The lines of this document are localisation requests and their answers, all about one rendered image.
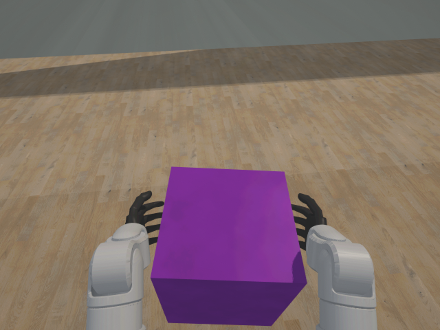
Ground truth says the left robot forearm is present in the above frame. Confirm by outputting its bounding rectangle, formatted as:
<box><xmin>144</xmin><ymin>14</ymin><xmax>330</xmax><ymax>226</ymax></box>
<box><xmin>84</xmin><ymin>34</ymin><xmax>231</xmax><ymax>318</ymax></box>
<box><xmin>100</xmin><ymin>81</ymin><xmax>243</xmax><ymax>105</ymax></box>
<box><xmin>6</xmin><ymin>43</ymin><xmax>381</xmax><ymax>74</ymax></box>
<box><xmin>86</xmin><ymin>223</ymin><xmax>151</xmax><ymax>330</ymax></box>

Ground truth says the right robot forearm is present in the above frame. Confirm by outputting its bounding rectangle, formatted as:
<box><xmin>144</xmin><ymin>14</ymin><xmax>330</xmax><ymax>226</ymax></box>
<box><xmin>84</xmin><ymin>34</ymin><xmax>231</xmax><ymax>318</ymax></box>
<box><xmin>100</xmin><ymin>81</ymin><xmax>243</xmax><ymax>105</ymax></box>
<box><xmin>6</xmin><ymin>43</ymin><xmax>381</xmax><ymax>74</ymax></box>
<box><xmin>306</xmin><ymin>225</ymin><xmax>377</xmax><ymax>330</ymax></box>

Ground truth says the robot right hand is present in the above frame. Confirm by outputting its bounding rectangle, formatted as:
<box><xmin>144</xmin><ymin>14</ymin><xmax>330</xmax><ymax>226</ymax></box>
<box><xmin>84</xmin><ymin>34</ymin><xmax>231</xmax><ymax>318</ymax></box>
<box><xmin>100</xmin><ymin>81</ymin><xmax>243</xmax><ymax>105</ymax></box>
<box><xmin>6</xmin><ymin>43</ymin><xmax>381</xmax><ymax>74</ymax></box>
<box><xmin>291</xmin><ymin>193</ymin><xmax>327</xmax><ymax>251</ymax></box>

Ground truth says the robot left hand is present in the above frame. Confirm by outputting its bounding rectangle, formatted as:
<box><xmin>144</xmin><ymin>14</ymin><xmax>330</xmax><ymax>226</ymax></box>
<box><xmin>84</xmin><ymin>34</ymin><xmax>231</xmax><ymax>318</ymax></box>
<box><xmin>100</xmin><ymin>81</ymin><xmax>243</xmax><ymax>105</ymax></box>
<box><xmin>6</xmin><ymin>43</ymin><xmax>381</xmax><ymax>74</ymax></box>
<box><xmin>125</xmin><ymin>191</ymin><xmax>164</xmax><ymax>245</ymax></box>

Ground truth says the carton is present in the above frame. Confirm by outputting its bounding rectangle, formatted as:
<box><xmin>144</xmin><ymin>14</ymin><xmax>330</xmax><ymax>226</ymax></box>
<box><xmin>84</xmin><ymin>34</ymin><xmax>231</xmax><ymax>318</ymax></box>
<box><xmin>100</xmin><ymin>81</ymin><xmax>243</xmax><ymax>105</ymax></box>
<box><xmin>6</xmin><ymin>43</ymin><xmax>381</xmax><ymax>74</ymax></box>
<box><xmin>151</xmin><ymin>166</ymin><xmax>307</xmax><ymax>326</ymax></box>

